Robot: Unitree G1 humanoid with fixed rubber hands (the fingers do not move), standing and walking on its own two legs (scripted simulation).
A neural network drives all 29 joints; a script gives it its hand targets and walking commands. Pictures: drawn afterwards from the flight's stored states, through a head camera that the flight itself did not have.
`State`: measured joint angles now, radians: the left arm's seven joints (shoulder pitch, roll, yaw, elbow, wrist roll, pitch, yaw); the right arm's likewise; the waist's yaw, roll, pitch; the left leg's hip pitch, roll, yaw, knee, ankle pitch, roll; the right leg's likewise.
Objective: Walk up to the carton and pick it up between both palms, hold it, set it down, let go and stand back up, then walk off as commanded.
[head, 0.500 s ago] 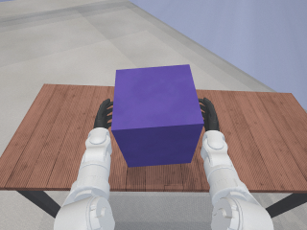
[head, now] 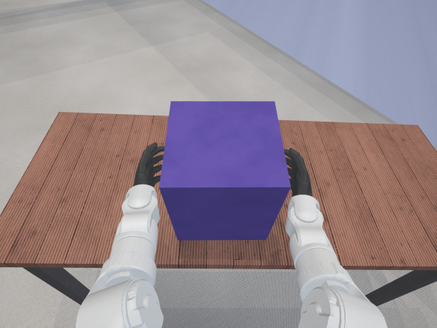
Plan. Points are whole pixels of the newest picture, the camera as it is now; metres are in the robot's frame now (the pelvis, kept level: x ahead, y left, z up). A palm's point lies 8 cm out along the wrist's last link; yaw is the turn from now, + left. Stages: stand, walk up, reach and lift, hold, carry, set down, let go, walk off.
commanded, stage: set down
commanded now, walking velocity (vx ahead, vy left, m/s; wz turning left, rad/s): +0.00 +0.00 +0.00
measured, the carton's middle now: (222, 176) +0.44 -0.03 +0.00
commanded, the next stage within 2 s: none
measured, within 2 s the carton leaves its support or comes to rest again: rests again in 1.58 s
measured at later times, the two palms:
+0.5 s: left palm (147, 182) +0.40 +0.12 +0.04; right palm (300, 190) +0.36 -0.17 +0.04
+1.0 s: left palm (150, 181) +0.41 +0.12 +0.03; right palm (300, 193) +0.36 -0.18 +0.03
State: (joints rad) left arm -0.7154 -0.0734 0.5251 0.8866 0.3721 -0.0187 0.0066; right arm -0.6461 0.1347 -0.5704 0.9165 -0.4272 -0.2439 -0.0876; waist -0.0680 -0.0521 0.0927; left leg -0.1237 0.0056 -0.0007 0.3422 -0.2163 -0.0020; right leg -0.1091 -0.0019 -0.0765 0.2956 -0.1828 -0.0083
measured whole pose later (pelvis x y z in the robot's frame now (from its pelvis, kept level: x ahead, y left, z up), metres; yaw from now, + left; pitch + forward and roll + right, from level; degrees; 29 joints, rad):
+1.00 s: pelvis +0.01 +0.00 +0.00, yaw +0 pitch +1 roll -1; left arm -0.72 -0.07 0.53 0.92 0.40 -0.13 -0.02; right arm -0.63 0.14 -0.60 0.93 -0.43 -0.31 -0.09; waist -0.07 -0.05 0.11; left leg -0.12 0.01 0.00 0.34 -0.23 0.00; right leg -0.11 0.00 -0.08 0.30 -0.19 -0.01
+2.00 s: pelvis -0.02 +0.00 -0.01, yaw -1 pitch +7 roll -2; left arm -0.71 0.11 0.11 1.31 0.03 -0.34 0.09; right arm -0.64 -0.02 -0.09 1.34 0.16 -0.47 -0.16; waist -0.07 -0.02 -0.08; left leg -0.40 0.04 0.00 0.54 -0.27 0.00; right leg -0.36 0.02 -0.08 0.42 -0.19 -0.01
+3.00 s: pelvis -0.05 +0.00 -0.01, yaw -1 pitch +3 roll -2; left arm -0.09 0.13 0.04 0.65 -0.03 -0.29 0.00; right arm -0.07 -0.02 -0.01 0.74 0.15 -0.43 -0.16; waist -0.04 -0.02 -0.02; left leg -0.36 0.03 0.00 0.55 -0.24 0.00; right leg -0.33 0.02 -0.08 0.44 -0.17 -0.01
